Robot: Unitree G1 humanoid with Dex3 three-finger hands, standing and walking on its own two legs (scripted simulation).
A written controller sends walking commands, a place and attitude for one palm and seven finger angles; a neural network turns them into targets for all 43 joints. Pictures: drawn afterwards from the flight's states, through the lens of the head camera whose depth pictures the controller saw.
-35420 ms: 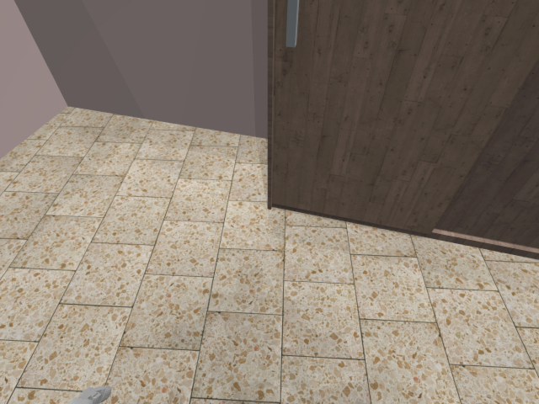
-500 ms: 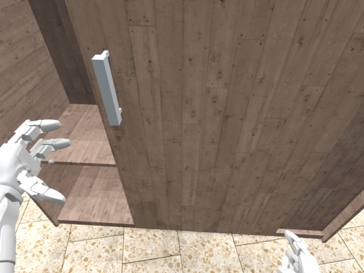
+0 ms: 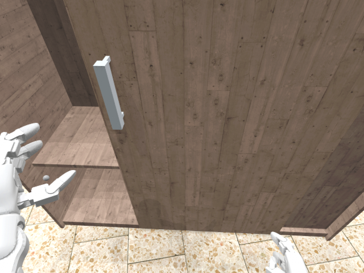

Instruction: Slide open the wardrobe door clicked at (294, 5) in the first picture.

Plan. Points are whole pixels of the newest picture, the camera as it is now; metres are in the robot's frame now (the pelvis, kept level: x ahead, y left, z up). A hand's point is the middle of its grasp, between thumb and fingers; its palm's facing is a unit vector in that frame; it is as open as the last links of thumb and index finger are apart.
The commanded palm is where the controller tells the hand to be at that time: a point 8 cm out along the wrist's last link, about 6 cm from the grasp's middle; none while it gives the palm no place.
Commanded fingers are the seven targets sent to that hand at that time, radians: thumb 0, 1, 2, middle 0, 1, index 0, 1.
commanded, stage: draw the hand back to the body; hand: left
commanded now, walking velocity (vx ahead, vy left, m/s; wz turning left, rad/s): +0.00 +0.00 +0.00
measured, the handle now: (113, 94) +0.49 +0.25 +0.16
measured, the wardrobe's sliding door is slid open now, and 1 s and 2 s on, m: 0.45 0.45 0.45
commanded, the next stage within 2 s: step back with the hand held close in 0.60 s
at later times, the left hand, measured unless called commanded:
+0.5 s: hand (57, 187) +0.20 +0.25 +0.16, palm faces +0.48 -0.80 -0.36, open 7.5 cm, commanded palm +0.15 +0.28 +0.17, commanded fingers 0.00 0.90 0.90 -0.20 -0.30 -0.20 -0.30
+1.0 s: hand (58, 185) +0.21 +0.25 +0.15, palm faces +0.35 -0.82 -0.45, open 7.4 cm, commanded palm +0.15 +0.30 +0.17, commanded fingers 0.00 0.90 0.90 -0.20 -0.30 -0.20 -0.30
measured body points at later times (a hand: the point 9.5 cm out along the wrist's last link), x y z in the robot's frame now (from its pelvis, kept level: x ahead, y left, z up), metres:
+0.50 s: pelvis +0.02 -0.02 +0.00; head -0.01 -0.04 +0.45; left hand +0.17 +0.29 +0.18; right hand +0.22 -0.24 -0.08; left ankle +0.07 +0.10 -0.74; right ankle -0.04 -0.13 -0.74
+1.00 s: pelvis +0.00 +0.00 +0.00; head +0.01 +0.00 +0.45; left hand +0.18 +0.29 +0.18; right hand +0.19 -0.24 -0.07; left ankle +0.07 +0.10 -0.74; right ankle -0.04 -0.13 -0.74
